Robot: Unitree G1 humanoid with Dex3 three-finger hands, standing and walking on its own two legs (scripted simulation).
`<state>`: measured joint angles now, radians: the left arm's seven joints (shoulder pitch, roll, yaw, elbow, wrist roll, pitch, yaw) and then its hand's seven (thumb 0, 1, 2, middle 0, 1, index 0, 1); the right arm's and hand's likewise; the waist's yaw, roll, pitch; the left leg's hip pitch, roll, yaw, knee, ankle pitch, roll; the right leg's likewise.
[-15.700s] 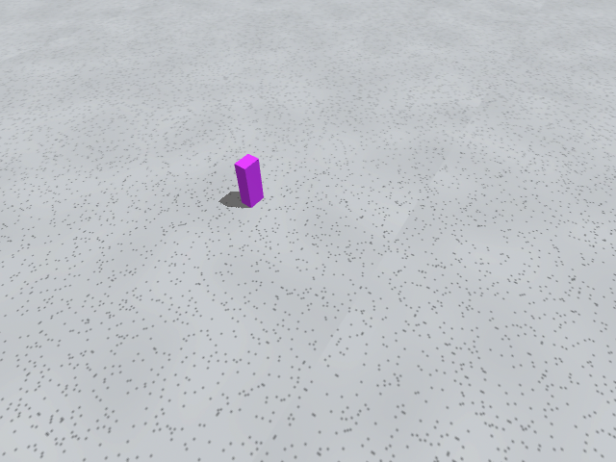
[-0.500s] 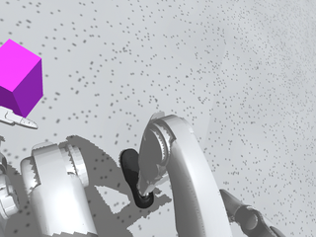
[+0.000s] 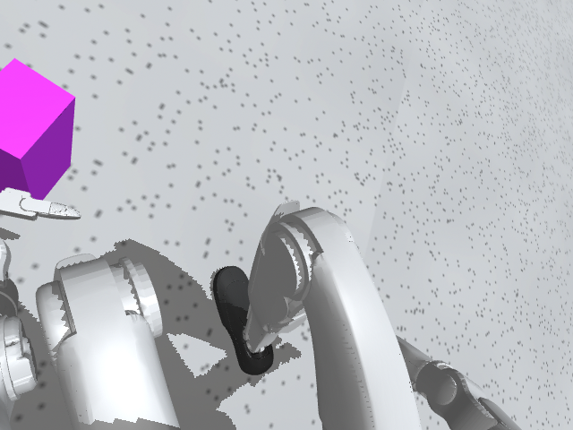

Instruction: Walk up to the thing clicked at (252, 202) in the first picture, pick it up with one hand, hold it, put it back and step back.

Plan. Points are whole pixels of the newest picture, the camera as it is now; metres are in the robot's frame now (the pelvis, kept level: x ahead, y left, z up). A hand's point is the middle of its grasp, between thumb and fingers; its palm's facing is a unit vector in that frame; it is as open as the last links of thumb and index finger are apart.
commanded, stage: close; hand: left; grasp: from the side
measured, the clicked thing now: (26, 149) +0.49 +0.19 -0.19
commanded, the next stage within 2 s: settle in 0.98 s
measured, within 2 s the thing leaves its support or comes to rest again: leaves its support in 0.68 s
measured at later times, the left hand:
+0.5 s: hand (15, 152) +0.47 +0.20 -0.16, palm faces +0.14 -0.99 -0.03, open 14.1 cm
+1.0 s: hand (13, 140) +0.49 +0.20 -0.16, palm faces +0.13 -0.99 -0.04, open 9.8 cm
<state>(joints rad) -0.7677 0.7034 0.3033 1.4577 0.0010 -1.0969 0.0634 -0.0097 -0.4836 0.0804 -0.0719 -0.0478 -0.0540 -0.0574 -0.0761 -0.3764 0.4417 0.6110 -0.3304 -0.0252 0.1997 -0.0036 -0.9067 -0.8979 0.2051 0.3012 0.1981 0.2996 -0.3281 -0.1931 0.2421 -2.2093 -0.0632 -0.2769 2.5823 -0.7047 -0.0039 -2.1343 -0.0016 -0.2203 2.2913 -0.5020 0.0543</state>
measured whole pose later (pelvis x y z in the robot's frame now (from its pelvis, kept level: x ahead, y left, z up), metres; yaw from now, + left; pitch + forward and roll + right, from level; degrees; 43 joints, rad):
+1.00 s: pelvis +0.00 +0.00 +0.01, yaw -1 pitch +18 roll -18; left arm -0.87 0.82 0.27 1.54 0.04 -1.10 0.08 0.01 0.05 0.63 -0.66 -0.65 -0.61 -0.64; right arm -0.10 -0.37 0.50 0.60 -0.35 -0.01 0.20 0.00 -0.90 -0.89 0.20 0.30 0.20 0.30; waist -0.36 -0.22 0.27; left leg -2.20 -0.06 -0.31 2.57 -0.71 0.00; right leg -2.11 0.01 -0.25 2.26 -0.50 0.06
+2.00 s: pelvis +0.01 +0.00 +0.04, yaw +4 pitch +29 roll -11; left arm -0.74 0.51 0.17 1.05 -0.02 -0.72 -0.02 0.04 -0.44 0.95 -0.79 -1.05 -0.75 -1.05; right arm 0.10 -0.32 0.22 0.64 -0.15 0.05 0.16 0.00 -0.91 -0.90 0.21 0.30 0.20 0.30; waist -0.22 -0.03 -0.01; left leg -2.21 -0.06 -0.16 2.40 -0.69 0.01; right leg -2.17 -0.03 -0.12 2.20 -0.54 0.03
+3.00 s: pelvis +0.03 -0.01 +0.09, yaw +10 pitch +34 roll -4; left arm -0.78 0.38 0.25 1.04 -0.05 -0.64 -0.13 0.04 -0.61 1.08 -0.81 -1.18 -0.77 -1.18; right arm 0.13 -0.29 0.08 0.64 -0.07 0.04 0.08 0.00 -0.92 -0.90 0.20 0.30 0.20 0.30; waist -0.18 0.00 -0.14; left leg -2.11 -0.06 -0.07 2.22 -0.71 0.00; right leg -2.13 -0.04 -0.04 2.12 -0.59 0.01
